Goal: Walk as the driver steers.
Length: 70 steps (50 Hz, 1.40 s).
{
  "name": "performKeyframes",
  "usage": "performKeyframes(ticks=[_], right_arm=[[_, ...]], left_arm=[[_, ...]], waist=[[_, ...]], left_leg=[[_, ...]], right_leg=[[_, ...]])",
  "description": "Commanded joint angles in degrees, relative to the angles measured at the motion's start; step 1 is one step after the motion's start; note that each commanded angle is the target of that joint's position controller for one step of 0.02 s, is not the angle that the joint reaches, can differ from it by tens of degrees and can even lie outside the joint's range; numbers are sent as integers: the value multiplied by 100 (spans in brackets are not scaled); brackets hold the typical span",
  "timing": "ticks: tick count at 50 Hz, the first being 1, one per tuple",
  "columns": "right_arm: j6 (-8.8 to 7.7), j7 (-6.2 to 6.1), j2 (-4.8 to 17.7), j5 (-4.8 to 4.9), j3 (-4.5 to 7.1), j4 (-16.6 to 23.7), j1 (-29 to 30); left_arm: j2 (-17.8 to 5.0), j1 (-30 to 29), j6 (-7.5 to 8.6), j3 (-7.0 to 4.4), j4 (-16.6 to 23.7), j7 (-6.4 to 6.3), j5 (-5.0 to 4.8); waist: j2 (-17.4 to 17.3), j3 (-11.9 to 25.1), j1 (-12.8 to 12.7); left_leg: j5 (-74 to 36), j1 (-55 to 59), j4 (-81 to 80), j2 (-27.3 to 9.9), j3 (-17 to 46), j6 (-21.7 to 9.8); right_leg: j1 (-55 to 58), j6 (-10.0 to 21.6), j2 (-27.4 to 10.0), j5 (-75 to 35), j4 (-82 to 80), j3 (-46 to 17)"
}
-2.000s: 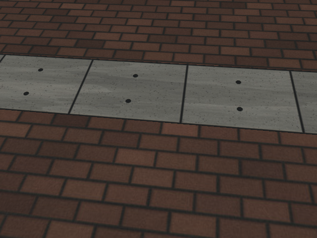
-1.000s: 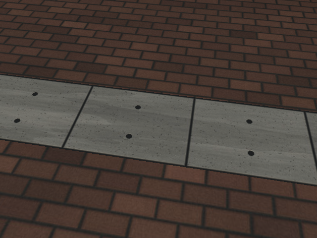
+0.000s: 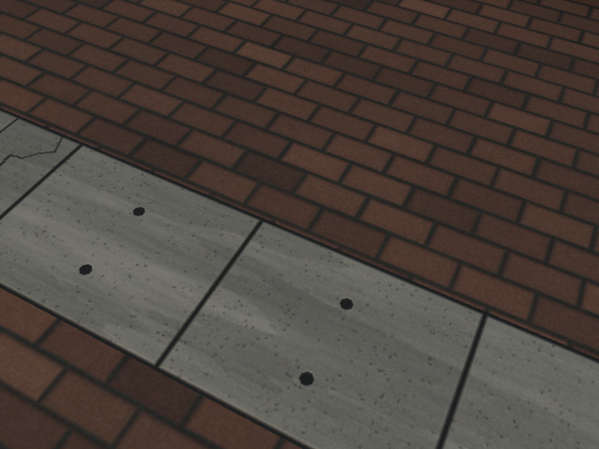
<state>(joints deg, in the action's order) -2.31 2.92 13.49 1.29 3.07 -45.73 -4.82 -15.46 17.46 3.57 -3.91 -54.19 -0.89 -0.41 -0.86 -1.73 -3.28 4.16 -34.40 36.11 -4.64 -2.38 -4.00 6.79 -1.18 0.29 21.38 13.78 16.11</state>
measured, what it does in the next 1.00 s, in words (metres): walks ahead, turning left: left foot, then right foot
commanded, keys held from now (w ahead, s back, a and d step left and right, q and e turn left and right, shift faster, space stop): w+q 0.34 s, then w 0.08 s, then no key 0.58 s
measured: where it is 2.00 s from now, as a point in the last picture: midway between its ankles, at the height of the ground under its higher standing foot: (277, 398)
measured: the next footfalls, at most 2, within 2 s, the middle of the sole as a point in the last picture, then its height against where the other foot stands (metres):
left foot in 0.04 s outside the picture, level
right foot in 0.52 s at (337, 420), level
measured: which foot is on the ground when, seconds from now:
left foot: up 0.00-0.02, down 0.04-0.52, up 0.54-0.86, down 0.88-1.00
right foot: down 0.00-0.06, up 0.08-0.50, down 0.52-1.00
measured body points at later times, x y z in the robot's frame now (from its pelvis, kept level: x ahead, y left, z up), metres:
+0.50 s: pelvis +0.31 +0.03 +0.00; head +0.33 +0.04 +0.45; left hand +0.47 +0.31 -0.08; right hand +0.41 -0.25 -0.11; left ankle +0.16 +0.10 -0.73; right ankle +0.49 -0.05 -0.72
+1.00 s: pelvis +0.44 +0.04 +0.01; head +0.45 +0.06 +0.46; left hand +0.48 +0.32 -0.12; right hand +0.63 -0.17 -0.10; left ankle +0.42 +0.19 -0.73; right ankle +0.49 -0.05 -0.73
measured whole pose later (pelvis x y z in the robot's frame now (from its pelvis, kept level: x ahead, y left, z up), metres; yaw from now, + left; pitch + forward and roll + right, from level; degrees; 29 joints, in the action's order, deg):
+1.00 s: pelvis +0.44 +0.04 +0.01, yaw +18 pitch +0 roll -1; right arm 1.1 -2.1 13.8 -1.0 2.7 -45.9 -11.9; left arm -13.3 8.6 1.8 -0.7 -51.3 0.8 0.9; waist 0.4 -0.7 -0.9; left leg 14.6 -15.5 30.2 -2.0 3.5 2.2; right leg -14.4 1.2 1.4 13.1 27.8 2.2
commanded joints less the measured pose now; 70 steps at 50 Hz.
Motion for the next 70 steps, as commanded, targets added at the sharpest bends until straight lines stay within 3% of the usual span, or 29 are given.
performKeyframes(ticks=[1, 2, 3, 4, 5, 6, 7, 8, 12, 17, 20, 23, 25, 26, 27, 28, 29, 30, 32, 35, 37, 39, 42, 44, 45, 46, 48, 56, 70], right_arm=[[-57, 62, 816, 43, 287, 441, -389], [-50, -6, 1187, 63, 497, 198, -1370], [17, -155, 1811, 57, 709, 44, -2129], [-41, -154, 2074, 53, 695, 228, -1816], [-95, -124, 1540, -37, 518, 278, -1917], [-151, -128, 1244, -65, 443, 265, -1739], [-188, -121, 1083, -41, 397, 328, -1320], [-203, -140, 849, -47, 325, 429, -954], [-234, -258, 1031, -60, 343, 558, -826], [-163, -387, 1176, -16, 387, 484, -1198], [-158, -386, 1085, -2, 353, 329, -1512], [-98, -433, 1008, -47, 325, 218, -1634], [-35, -463, 977, -82, 306, 261, -1474], [-30, -460, 848, -121, 248, 360, -1422], [-59, -468, 612, -184, 150, 429, -1872], [-102, -428, 489, -71, 88, 239, -2816], [-57, -419, 1028, 16, 193, 112, -2664], [18, -439, 1185, 39, 240, 249, -1937], [172, -501, 1034, -100, 234, 413, -1307], [292, -546, 526, -118, 119, 349, -1574], [281, -566, 439, -143, 64, 335, -1490], [315, -560, 552, -127, 83, 298, -1388], [382, -534, 576, -168, 103, 253, -1186], [379, -553, 712, -288, 113, 370, -924], [369, -581, 976, -274, 151, 446, -852], [369, -572, 1129, -205, 209, 311, -742], [293, -515, 659, -245, 115, 283, -677], [146, -513, 685, -167, 114, 5, -731], [200, -533, 624, -152, 86, -655, -624]], left_arm=[[-1193, -113, -113, -272, 331, -71, -50], [-1148, -180, -135, -237, 392, -92, -60], [-808, -21, -59, -117, 587, -83, 66], [-201, 136, 181, 83, 864, 6, 89], [-709, -540, 427, -17, 1002, 98, -131], [-768, -862, 541, -26, 1117, 135, -267], [-712, -838, 578, -24, 1068, 98, -169], [-806, -805, 532, -91, 999, 61, -21], [-631, -743, 268, -99, 1093, 65, 117], [-368, -1834, 284, 24, 1456, 107, 85], [-463, -2100, 346, 23, 1560, 195, 7], [-674, -2024, 431, -42, 1584, 265, 90], [-803, -1394, 503, -115, 1414, 260, 179], [-1004, -872, 543, -168, 1322, 252, 275], [-1326, -218, 541, -221, 1269, 244, 390], [-1283, 155, 417, -234, 1072, 301, 258], [-982, 107, 327, -163, 1107, 324, 47], [-760, -338, 260, -85, 1192, 300, 22], [-397, -1025, 195, 89, 1224, 277, 126], [-421, -1307, 172, 100, 1062, 262, 214], [-580, -1270, 139, 52, 953, 218, 178], [-675, -1196, 65, 32, 855, 186, 120], [-615, -1326, -60, 87, 790, 175, 60], [-349, -1077, -73, 200, 664, 196, 98], [-324, -895, -58, 214, 628, 213, 177], [-276, -650, -75, 208, 599, 204, 153], [-414, -932, -127, 189, 563, 149, 128], [-428, -940, -202, 183, 303, 96, 80], [-500, -953, -341, 170, -195, -16, 53]], waist=[[578, 340, 627], [449, 864, 1139], [-453, 1454, 1258], [-1380, 2073, 704], [-678, 2067, 1079], [-462, 1386, 1020], [71, 900, 700], [67, 667, 493], [-3, 353, 206], [-311, 97, 607], [-438, 103, 777], [-545, 78, 687], [-611, 394, 333], [-438, 931, 100], [476, 1826, 61], [1915, 2664, 222], [1171, 2432, 96], [666, 1570, 35], [283, 752, 299], [827, 693, 591], [844, 976, 543], [787, 1119, 478], [682, 771, 528], [440, 460, 465], [57, 391, 284], [-579, 300, 26], [-419, 105, 231], [-118, 417, 268], [72, 276, 256]], left_leg=[[745, 942, -94, 625, -530, -370], [412, 2449, -494, 850, -438, -610], [800, 4374, -632, -251, 1457, -1131], [1589, 5713, -1604, -1455, 4763, -2150], [1467, 5790, -2015, -1445, 4701, -1913], [952, 5200, -1957, -1250, 3739, -1672], [346, 4286, -1963, -968, 3023, -1463], [-160, 3608, -2054, -754, 2532, -1336], [-1095, 2453, -2420, -469, 1959, -1379], [-430, 1934, -2331, 38, 1457, -929], [0, 2229, -2178, -180, 1670, -830], [-772, 2972, -1537, -429, 1963, -675], [-2160, 3219, -694, -226, 1897, -420], [-2126, 2923, 181, 115, 1710, -187], [-237, 1568, 1886, 661, 1427, 169], [3590, 385, 3538, 1239, 1315, 492], [3413, 34, 4075, 953, 1644, 538], [3040, -242, 4104, 753, 1407, 589], [2485, 142, 3311, 303, 1115, 623], [2156, 1262, 1770, 182, 702, 716], [1694, 1693, 964, 172, 617, 749], [1172, 1995, 445, 187, 566, 738], [475, 2562, -586, 275, 416, 578], [-27, 2902, -1190, -37, 808, 370], [-352, 2949, -1182, -368, 1094, 222], [668, 2402, -1123, -248, 1059, 79], [1112, 1922, -1265, -9, 922, 241], [-611, 2398, -843, 104, 770, 317], [-490, 2466, -974, 240, 595, 344]], right_leg=[[11, 740, -1657, -6202, 1610, -248], [-645, 515, -1415, -5908, 2937, -116], [-2529, 190, -1023, -3525, 4911, -88], [-4582, -75, 251, 1069, 6643, -1161], [-5246, 111, -16, 965, 6860, -2137], [-5466, 271, -278, 511, 6592, -2093], [-5186, 296, -545, 95, 5980, -2078], [-4782, 253, -721, -143, 5477, -2076], [-4243, -117, -727, -705, 4499, -1941], [-3774, -272, -260, -2557, 2181, -1767], [-3568, -161, -198, -2994, 1672, -1828], [-3620, 119, -165, -2525, 1359, -1887], [-2846, 380, 13, -2644, 1033, -1654], [-1768, 593, -344, -3932, 1207, -1838], [206, 1224, -1491, -5751, 1729, -3022], [1370, 2108, -2565, -5934, 1455, -4880], [1007, 1985, -2430, -4399, 1157, -5026], [207, 1736, -2175, -3778, 990, -4281], [-1330, 1506, -1689, -3760, 639, -3350], [-2242, 1403, -1183, -4451, 372, -2464], [-2142, 1451, -1206, -4787, 411, -2299], [-2050, 1439, -1263, -4060, 369, -2312], [-2473, 1186, -1076, -1607, 277, -2322], [-2826, 703, -787, -205, 330, -2321], [-2952, 475, -485, 219, 552, -2118], [-2681, 328, -154, 82, 619, -1739], [-2309, 259, -152, -418, 891, -1649], [-1962, 305, -241, -1800, 1219, -1668], [-1748, 273, -269, -1913, 1175, -1689]])
Keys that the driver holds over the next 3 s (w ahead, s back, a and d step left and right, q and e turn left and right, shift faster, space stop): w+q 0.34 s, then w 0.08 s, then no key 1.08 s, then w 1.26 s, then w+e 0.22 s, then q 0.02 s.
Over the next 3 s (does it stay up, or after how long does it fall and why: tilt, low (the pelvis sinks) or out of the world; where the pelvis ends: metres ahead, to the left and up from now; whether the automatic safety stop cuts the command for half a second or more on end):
stays up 1.11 0.31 0.02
